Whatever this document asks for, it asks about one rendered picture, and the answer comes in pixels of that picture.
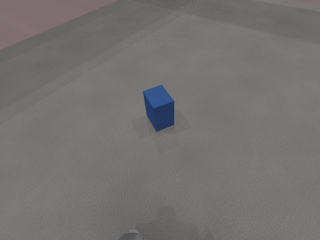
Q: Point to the left robot shin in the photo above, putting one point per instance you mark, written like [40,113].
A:
[133,231]

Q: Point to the carton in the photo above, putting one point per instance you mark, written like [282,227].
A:
[159,107]

